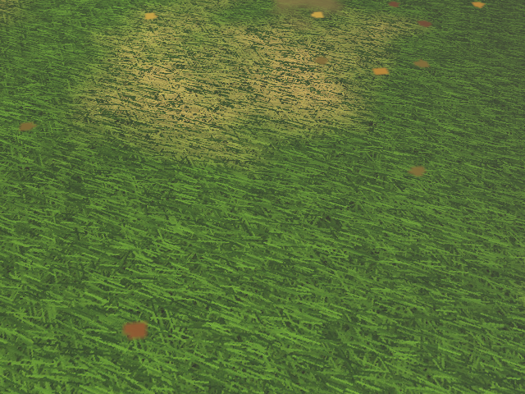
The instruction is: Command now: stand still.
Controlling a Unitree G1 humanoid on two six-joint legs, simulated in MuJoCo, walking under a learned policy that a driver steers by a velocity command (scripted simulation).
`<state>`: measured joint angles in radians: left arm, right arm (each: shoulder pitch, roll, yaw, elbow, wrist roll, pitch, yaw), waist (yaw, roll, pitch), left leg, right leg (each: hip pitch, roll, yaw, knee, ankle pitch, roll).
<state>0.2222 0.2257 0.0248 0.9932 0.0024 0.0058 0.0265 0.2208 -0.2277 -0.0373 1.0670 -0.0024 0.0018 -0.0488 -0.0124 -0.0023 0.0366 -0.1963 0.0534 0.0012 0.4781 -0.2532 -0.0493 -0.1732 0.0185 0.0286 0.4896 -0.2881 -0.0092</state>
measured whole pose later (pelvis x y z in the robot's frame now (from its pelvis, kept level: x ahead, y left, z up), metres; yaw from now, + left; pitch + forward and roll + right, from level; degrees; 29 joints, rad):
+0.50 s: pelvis +0.00 +0.00 +0.00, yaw +0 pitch -1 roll +0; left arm 0.26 0.20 0.01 1.07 0.00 0.00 0.03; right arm 0.26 -0.19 -0.02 1.12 0.00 0.00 -0.05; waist -0.01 0.00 0.04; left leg -0.21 0.05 0.00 0.49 -0.25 -0.04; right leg -0.18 0.01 0.02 0.49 -0.29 0.00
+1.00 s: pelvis +0.11 +0.05 +0.01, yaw +1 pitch +1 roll -1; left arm 0.17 0.26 0.06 0.97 -0.03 -0.09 -0.01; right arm 0.51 -0.17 -0.02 1.10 0.00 -0.10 0.00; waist -0.05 -0.03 -0.02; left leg 0.00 -0.02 0.04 0.27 -0.29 0.05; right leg -0.60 -0.08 -0.02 1.03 -0.19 -0.05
